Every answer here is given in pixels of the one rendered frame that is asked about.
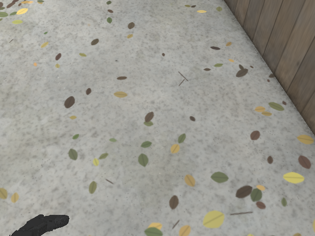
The left robot hand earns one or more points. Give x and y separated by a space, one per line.
41 224

